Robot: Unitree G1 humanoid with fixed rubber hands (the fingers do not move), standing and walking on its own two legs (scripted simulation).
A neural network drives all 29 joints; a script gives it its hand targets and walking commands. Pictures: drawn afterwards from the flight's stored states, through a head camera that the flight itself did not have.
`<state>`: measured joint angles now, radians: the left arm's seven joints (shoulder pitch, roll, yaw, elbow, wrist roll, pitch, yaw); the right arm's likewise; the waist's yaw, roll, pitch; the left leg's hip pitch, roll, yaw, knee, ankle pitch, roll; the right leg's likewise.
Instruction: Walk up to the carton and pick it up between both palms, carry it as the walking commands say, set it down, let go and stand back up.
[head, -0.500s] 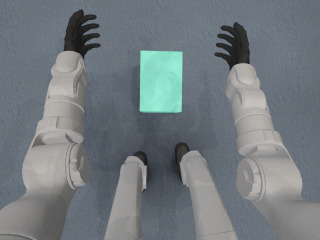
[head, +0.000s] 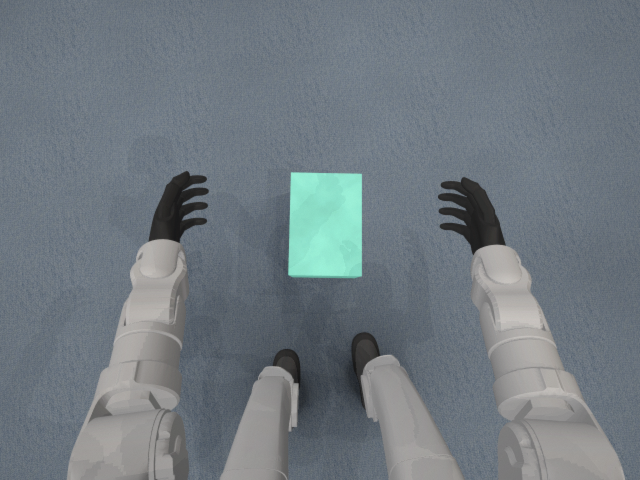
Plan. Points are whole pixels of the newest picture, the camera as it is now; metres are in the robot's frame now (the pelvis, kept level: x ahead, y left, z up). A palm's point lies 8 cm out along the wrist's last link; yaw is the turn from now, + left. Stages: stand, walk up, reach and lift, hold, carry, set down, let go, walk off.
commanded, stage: let go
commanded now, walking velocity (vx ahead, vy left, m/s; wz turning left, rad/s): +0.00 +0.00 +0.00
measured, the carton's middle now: (324, 229) +0.46 -0.02 -0.62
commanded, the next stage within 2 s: stand in 0.94 s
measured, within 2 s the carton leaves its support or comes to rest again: neither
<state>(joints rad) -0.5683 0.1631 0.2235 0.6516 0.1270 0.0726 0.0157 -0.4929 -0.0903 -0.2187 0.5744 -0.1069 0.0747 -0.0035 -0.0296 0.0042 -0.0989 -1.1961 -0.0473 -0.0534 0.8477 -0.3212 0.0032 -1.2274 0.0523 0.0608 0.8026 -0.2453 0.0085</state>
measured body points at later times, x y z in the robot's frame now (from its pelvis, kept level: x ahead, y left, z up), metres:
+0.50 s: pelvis +0.04 +0.00 +0.07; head +0.10 +0.00 +0.51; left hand +0.23 +0.23 -0.02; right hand +0.21 -0.24 -0.01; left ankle +0.01 +0.11 -0.67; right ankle +0.04 -0.12 -0.67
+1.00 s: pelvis +0.05 -0.01 +0.06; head +0.05 -0.01 +0.51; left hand +0.21 +0.24 -0.02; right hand +0.22 -0.24 -0.02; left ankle +0.01 +0.11 -0.67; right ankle +0.04 -0.12 -0.67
